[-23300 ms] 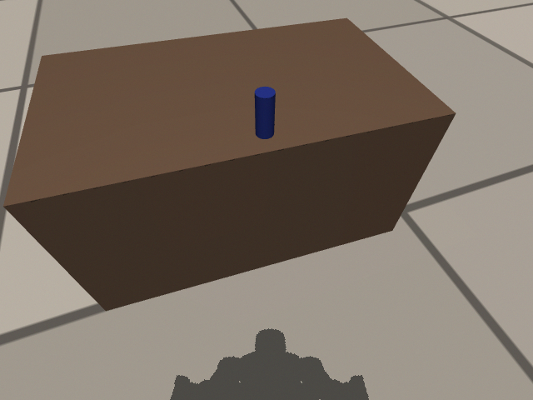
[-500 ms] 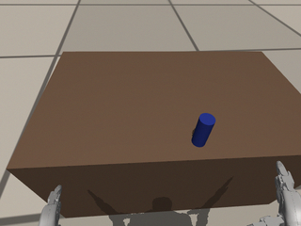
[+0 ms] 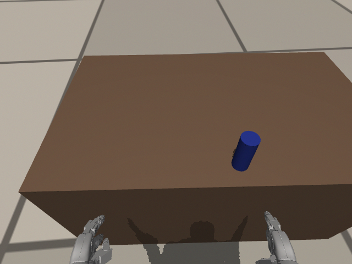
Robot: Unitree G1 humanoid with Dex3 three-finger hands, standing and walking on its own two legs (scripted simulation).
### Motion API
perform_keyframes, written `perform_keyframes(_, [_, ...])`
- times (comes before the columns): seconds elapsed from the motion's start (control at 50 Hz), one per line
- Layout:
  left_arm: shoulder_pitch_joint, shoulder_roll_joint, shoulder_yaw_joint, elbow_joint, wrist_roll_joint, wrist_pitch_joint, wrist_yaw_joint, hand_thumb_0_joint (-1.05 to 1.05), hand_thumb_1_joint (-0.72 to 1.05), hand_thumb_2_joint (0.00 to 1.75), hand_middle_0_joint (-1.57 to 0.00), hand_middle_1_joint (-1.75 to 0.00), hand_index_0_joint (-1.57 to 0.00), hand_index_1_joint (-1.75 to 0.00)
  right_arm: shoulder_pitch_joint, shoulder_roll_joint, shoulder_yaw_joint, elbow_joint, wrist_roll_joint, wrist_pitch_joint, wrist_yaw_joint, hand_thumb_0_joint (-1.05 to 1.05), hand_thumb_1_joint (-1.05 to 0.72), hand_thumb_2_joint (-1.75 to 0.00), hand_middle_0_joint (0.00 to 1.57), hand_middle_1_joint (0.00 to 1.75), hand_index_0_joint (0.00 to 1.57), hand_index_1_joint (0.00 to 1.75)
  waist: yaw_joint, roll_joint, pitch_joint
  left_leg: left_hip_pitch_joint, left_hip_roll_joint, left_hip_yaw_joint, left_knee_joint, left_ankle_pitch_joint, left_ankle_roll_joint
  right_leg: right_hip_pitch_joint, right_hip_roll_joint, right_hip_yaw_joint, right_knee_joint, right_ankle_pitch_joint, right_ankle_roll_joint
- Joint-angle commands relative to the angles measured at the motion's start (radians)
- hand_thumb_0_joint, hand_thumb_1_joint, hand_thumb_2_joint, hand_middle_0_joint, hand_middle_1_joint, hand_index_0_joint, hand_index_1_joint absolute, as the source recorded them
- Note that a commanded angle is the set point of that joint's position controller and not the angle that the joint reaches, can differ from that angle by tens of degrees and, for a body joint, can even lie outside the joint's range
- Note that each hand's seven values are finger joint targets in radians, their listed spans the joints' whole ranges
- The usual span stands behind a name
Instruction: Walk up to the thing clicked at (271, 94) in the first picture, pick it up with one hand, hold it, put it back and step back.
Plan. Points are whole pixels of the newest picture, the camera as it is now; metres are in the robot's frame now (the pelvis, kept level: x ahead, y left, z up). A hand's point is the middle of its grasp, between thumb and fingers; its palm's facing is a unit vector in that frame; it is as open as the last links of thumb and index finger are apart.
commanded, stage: home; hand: right
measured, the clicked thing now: (244, 152) +0.43 -0.19 -0.06
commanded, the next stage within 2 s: none
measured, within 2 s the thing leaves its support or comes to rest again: neither
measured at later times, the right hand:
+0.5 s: hand out of the picture +0.12 -0.25 -0.14, palm faces -0.05 +0.92 -0.38, open 17.5 cm
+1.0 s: hand out of the picture +0.07 -0.25 -0.15, palm faces -0.06 +0.93 -0.36, open 17.2 cm
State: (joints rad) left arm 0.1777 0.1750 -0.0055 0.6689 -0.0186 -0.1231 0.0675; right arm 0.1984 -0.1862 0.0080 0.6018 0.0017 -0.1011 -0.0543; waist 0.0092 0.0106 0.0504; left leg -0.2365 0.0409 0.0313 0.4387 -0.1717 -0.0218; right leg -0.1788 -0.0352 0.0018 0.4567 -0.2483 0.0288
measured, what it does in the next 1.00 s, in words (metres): stands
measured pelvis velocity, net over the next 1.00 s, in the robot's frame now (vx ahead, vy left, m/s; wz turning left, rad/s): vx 0.00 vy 0.01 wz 0.01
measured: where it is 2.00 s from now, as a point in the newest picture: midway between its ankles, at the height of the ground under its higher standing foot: outside the picture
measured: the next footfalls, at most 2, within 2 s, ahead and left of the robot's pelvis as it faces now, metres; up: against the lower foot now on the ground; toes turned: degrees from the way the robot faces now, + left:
none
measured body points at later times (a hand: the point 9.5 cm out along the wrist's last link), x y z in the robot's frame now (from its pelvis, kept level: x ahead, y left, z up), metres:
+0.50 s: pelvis +0.02 +0.00 +0.00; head +0.01 +0.01 +0.45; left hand +0.11 +0.30 -0.13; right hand +0.12 -0.30 -0.11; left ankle +0.04 +0.13 -0.74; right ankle +0.00 -0.14 -0.74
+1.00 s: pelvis +0.00 +0.01 +0.00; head -0.01 +0.02 +0.45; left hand +0.05 +0.31 -0.14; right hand +0.07 -0.30 -0.12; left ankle +0.04 +0.13 -0.74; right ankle +0.00 -0.14 -0.74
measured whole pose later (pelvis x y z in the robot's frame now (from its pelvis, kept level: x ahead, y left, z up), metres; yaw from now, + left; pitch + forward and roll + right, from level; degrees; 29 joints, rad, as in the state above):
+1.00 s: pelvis +0.00 +0.01 +0.00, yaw +1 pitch -3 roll +0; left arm 0.18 0.36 -0.02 1.11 0.02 0.00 -0.01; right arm 0.16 -0.35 0.03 1.12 -0.02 -0.01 0.01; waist 0.00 -0.01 0.03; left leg -0.18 0.04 0.02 0.39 -0.15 -0.02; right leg -0.09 -0.04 -0.01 0.36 -0.21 0.04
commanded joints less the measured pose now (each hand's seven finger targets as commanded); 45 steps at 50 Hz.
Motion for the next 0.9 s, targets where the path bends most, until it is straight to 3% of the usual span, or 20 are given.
perform_keyframes(0.0, [-0.039,0.162,0.046,-0.097,0.014,-0.018,-0.015,0.0,0.9,0.9,-0.2,-0.3,-0.2,-0.3,0.029,-0.088,-0.058,-0.124,0.006,-0.05,-0.026,0.0,0.56,-0.05,0.05,0.05,0.05,0.05,-0.03,-0.05,-0.071,0.107,-0.045,0.046,-0.062,0.029,0.032,-0.067,0.032,-0.049,-0.107,0.079,-0.018])
perform_keyframes(0.02, [-0.049,0.151,0.043,-0.107,0.013,-0.016,-0.018,0.0,0.9,0.9,-0.2,-0.3,-0.2,-0.3,-0.011,-0.057,-0.021,-0.14,0.009,-0.048,-0.019,0.0,0.56,-0.05,0.05,0.05,0.05,0.05,-0.015,-0.021,-0.074,0.095,-0.046,0.047,-0.066,0.016,0.03,-0.063,0.031,-0.048,-0.11,0.061,-0.023])
perform_keyframes(0.04, [-0.057,0.152,0.045,-0.108,0.01,-0.012,-0.02,0.0,0.9,0.9,-0.2,-0.3,-0.2,-0.3,-0.039,-0.078,-0.043,-0.165,0.01,-0.053,-0.024,0.0,0.56,-0.05,0.05,0.05,0.05,0.05,-0.022,-0.014,-0.065,0.088,-0.045,0.047,-0.072,-0.009,0.028,-0.066,0.032,-0.049,-0.116,0.036,-0.025])
perform_keyframes(0.08, [-0.059,0.153,0.043,-0.108,0.009,-0.001,-0.019,0.0,0.9,0.9,-0.2,-0.3,-0.2,-0.3,-0.065,-0.071,-0.036,-0.15,0.013,-0.055,-0.026,0.0,0.58,-0.03,0.05,0.05,0.05,0.05,-0.012,0.016,-0.063,0.076,-0.041,0.041,-0.079,-0.035,0.024,-0.068,0.036,-0.054,-0.112,0.007,-0.033])
perform_keyframes(0.1, [-0.053,0.153,0.046,-0.1,0.01,0.002,-0.019,0.0,0.9,0.9,-0.2,-0.3,-0.2,-0.3,-0.068,-0.088,-0.057,-0.154,0.01,-0.06,-0.028,0.0,0.57,-0.04,0.05,0.05,0.05,0.05,-0.019,0.018,-0.077,0.082,-0.04,0.038,-0.074,-0.02,0.023,-0.063,0.036,-0.052,-0.107,0.023,-0.033])
perform_keyframes(0.14, [-0.047,0.15,0.044,-0.098,0.011,0.009,-0.014,0.0,0.9,0.9,-0.2,-0.3,-0.2,-0.3,-0.095,-0.078,-0.041,-0.166,0.012,-0.066,-0.027,0.0,0.57,-0.04,0.05,0.05,0.05,0.05,-0.012,0.037,-0.114,0.092,-0.036,0.037,-0.061,0.035,0.019,-0.036,0.038,-0.054,-0.089,0.077,-0.036])
perform_keyframes(0.16, [-0.045,0.155,0.046,-0.096,0.011,0.012,-0.013,0.0,0.9,0.9,-0.2,-0.3,-0.2,-0.3,-0.101,-0.099,-0.059,-0.176,0.009,-0.069,-0.031,0.0,0.58,-0.03,0.05,0.05,0.05,0.05,-0.017,0.024,-0.13,0.096,-0.034,0.033,-0.054,0.05,0.019,-0.027,0.04,-0.056,-0.083,0.09,-0.034])
perform_keyframes(0.2, [-0.034,0.157,0.047,-0.088,0.013,0.016,-0.008,0.0,0.9,0.9,-0.2,-0.3,-0.2,-0.3,-0.129,-0.088,-0.051,-0.176,0.01,-0.066,-0.035,0.0,0.6,-0.03,0.05,0.04,0.05,0.04,-0.012,0.001,-0.162,0.104,-0.038,0.035,-0.035,0.104,0.023,-0.01,0.036,-0.05,-0.077,0.146,-0.029])
perform_keyframes(0.22, [0.017,0.341,0.092,0.002,0.074,0.036,-0.032,0.0,0.9,0.9,-0.2,-0.3,-0.2,-0.3,0.025,-0.347,-0.105,0.016,-0.058,-0.022,-0.002,0.0,0.54,-0.06,0.05,0.05,0.05,0.05,-0.015,-0.05,-0.236,0.146,0.075,-0.056,0.093,0.341,0.046,0.015,-0.071,0.039,-0.006,0.408,-0.038])
perform_keyframes(0.26, [0.023,0.324,0.085,0.017,0.062,0.059,-0.046,0.0,0.9,0.9,-0.2,-0.3,-0.2,-0.3,0.036,-0.322,-0.097,0.052,-0.04,0.008,0.018,0.0,0.56,-0.05,0.05,0.05,0.05,0.05,-0.016,-0.034,-0.283,0.166,0.085,-0.049,0.097,0.414,0.062,0.041,-0.07,0.041,0.023,0.443,-0.043])
perform_keyframes(0.3, [0.008,0.313,0.068,0.053,0.049,0.07,-0.053,0.0,0.9,0.9,-0.2,-0.3,-0.2,-0.3,-0.001,-0.29,-0.072,0.095,-0.028,0.018,0.03,0.0,0.55,-0.05,0.05,0.05,0.05,0.05,-0.016,-0.01,-0.228,0.125,0.078,-0.046,0.068,0.321,0.05,0.018,-0.066,0.04,-0.002,0.341,-0.036])
perform_keyframes(0.4, [-0.034,0.336,0.051,0.16,0.055,0.088,-0.065,0.0,0.9,0.9,-0.2,-0.3,-0.2,-0.3,-0.07,-0.322,-0.046,0.222,-0.027,0.038,0.043,0.0,0.57,-0.05,0.05,0.05,0.05,0.05,-0.006,-0.009,-0.064,0.05,0.078,-0.071,-0.018,0.117,0.047,-0.043,-0.065,0.048,-0.082,0.081,-0.043])
perform_keyframes(0.48, [-0.042,0.356,0.039,0.226,0.051,0.094,-0.072,0.0,0.9,0.9,-0.2,-0.3,-0.2,-0.3,-0.078,-0.356,-0.039,0.309,-0.023,0.046,0.047,0.0,0.53,-0.07,0.06,0.06,0.06,0.06,-0.008,0.001,-0.066,0.068,0.08,-0.085,-0.048,0.11,0.044,-0.012,-0.069,0.056,-0.115,0.079,-0.047])
perform_keyframes(0.56, [-0.045,0.384,0.034,0.285,0.048,0.101,-0.071,0.0,0.9,0.9,-0.2,-0.3,-0.2,-0.3,-0.091,-0.385,-0.035,0.365,-0.021,0.056,0.047,0.0,0.52,-0.07,0.06,0.06,0.06,0.06,-0.009,-0.002,-0.041,0.065,0.079,-0.097,-0.091,0.016,0.046,-0.006,-0.069,0.06,-0.145,0.021,-0.048])
perform_keyframes(0.6, [-0.047,0.392,0.03,0.305,0.044,0.099,-0.072,0.0,0.9,0.9,-0.2,-0.3,-0.2,-0.3,-0.085,-0.398,-0.032,0.39,-0.02,0.057,0.048,0.0,0.52,-0.07,0.06,0.06,0.06,0.06,-0.011,-0.004,-0.057,0.082,0.084,-0.101,-0.096,0.044,0.048,0.013,-0.075,0.062,-0.152,0.057,-0.05])
perform_keyframes(0.68, [-0.046,0.41,0.028,0.34,0.042,0.101,-0.068,0.0,0.9,0.9,-0.2,-0.3,-0.2,-0.3,-0.092,-0.402,-0.027,0.423,-0.02,0.064,0.049,0.0,0.52,-0.07,0.06,0.06,0.06,0.06,-0.011,-0.016,-0.045,0.085,0.08,-0.104,-0.116,0.017,0.044,0.013,-0.079,0.071,-0.171,0.044,-0.049])
perform_keyframes(0.72, [-0.049,0.411,0.028,0.35,0.039,0.102,-0.067,0.0,0.9,0.9,-0.2,-0.3,-0.2,-0.3,-0.088,-0.409,-0.027,0.432,-0.02,0.062,0.047,0.0,0.52,-0.07,0.06,0.06,0.06,0.06,-0.01,0.001,-0.068,0.095,0.085,-0.104,-0.117,0.054,0.046,0.04,-0.081,0.07,-0.164,0.075,-0.049])
perform_keyframes(0.88, [-0.034,0.41,0.03,0.387,0.041,0.105,-0.066,0.0,0.9,0.9,-0.2,-0.3,-0.2,-0.3,-0.094,-0.41,-0.029,0.454,-0.018,0.069,0.047,0.0,0.5,-0.08,0.06,0.06,0.06,0.06,-0.01,0.0,-0.02,0.074,0.082,-0.119,-0.153,-0.06,0.046,0.006,-0.077,0.062,-0.187,0.002,-0.047])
